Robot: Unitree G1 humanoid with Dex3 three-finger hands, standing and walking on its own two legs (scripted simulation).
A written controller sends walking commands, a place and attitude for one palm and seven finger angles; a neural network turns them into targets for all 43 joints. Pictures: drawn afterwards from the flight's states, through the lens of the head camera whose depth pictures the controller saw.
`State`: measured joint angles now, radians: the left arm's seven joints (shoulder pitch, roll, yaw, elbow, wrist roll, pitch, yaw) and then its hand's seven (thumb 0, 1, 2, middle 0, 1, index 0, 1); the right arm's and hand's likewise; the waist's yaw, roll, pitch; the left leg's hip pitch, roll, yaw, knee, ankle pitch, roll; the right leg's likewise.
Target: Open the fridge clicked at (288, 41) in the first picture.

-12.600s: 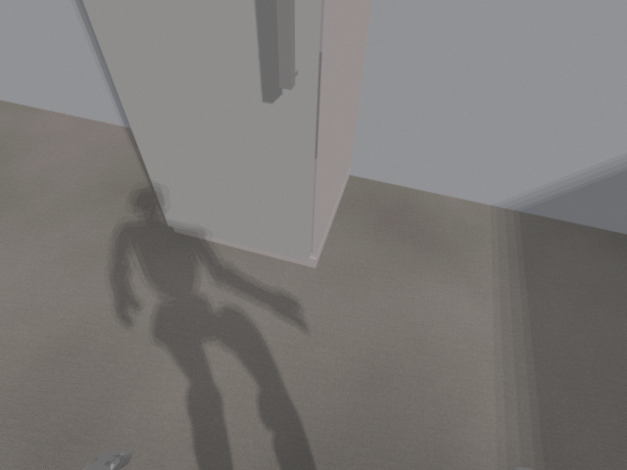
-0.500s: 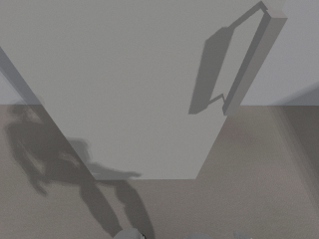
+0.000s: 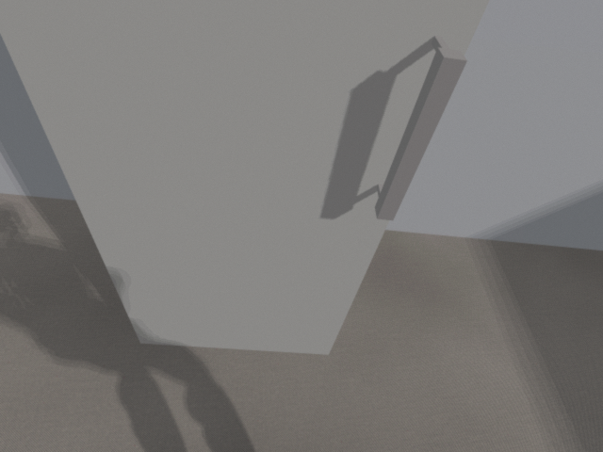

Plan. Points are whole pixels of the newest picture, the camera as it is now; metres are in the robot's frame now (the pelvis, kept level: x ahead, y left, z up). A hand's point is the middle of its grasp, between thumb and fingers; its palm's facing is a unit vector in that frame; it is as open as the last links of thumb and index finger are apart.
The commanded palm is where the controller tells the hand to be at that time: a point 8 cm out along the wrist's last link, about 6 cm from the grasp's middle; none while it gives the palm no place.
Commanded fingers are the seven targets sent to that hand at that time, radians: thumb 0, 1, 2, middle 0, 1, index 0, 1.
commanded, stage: come to a stop and stand still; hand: right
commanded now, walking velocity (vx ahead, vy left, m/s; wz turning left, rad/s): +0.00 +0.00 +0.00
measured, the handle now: (408, 138) +0.51 -0.11 +0.19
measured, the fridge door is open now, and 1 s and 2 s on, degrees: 0 0 0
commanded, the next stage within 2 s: look again from close up in 1.42 s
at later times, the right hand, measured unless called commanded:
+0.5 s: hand out of the picture +0.06 -0.18 -0.15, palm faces -0.01 +0.97 -0.24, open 7.3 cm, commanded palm none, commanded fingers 0.00 -0.90 -0.90 0.20 0.30 0.20 0.30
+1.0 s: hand out of the picture +0.08 -0.15 -0.15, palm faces +0.02 +0.97 -0.22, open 7.3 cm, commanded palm none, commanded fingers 0.00 -0.90 -0.90 0.20 0.30 0.20 0.30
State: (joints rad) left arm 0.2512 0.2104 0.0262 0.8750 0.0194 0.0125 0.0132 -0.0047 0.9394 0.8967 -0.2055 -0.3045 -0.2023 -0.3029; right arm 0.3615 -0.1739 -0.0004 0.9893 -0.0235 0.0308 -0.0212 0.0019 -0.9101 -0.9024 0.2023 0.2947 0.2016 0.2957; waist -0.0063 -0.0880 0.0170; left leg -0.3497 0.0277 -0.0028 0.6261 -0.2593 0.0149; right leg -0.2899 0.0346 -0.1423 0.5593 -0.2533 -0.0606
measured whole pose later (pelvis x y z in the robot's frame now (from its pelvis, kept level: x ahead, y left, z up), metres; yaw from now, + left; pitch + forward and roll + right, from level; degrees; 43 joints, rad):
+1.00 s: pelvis +0.07 +0.03 +0.02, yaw -1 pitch +0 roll -1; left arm 0.24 0.19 -0.02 1.10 0.02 -0.03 0.03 0.01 0.91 0.90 -0.20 -0.30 -0.20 -0.30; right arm 0.25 -0.17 0.02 1.10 -0.01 -0.02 -0.03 0.00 -0.92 -0.90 0.20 0.29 0.20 0.30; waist 0.00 -0.01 0.03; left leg -0.17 -0.03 0.02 0.44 -0.26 0.05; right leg -0.13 0.00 -0.09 0.38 -0.25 -0.01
